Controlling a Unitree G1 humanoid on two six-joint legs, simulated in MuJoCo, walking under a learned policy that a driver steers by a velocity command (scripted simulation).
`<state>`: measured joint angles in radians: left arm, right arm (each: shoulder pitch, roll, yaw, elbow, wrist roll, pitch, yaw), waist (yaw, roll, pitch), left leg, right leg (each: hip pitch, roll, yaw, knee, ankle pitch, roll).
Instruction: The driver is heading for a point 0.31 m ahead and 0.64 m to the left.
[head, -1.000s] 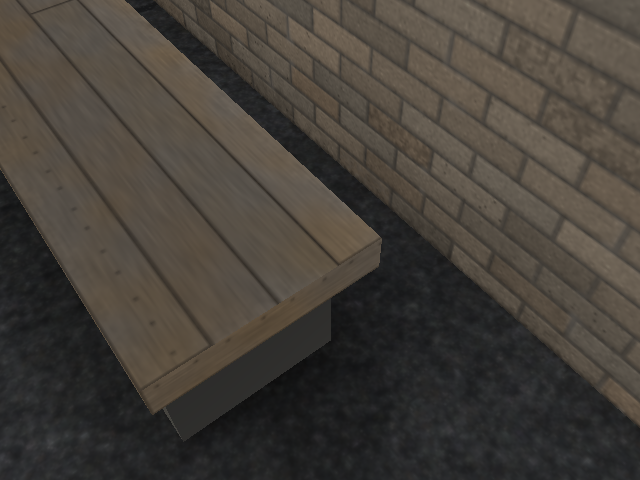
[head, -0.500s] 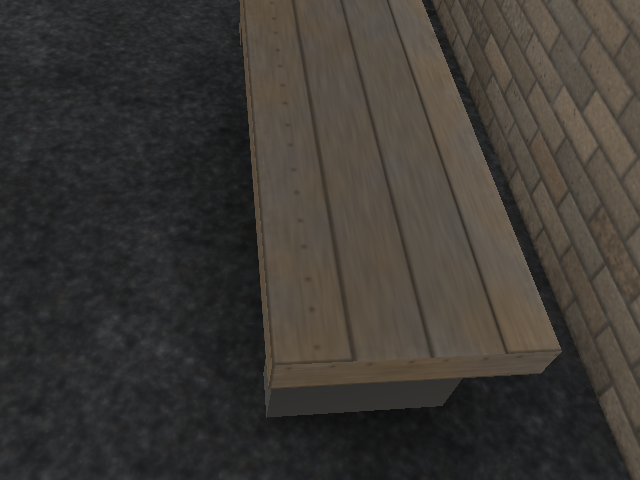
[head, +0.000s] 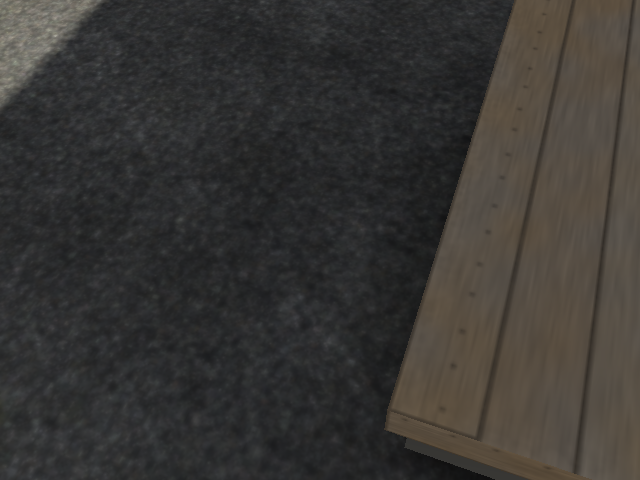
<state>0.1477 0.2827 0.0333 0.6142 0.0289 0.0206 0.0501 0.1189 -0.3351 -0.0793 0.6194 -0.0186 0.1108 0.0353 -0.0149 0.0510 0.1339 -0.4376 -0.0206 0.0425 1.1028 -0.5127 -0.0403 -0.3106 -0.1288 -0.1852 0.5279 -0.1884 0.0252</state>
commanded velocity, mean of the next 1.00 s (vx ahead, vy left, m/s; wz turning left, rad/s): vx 0.79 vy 0.15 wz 1.00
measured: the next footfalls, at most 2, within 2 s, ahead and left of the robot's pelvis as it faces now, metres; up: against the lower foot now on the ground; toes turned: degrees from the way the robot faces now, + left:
left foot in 0.12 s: +0.02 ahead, +0.09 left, +0.00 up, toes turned +10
left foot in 0.60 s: +0.07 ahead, +0.31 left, +0.00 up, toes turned +35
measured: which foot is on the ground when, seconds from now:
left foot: up 0.00-0.10, down 0.12-0.30, up 0.32-0.58, down 0.60-1.00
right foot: down 0.00-0.60, up 0.62-1.00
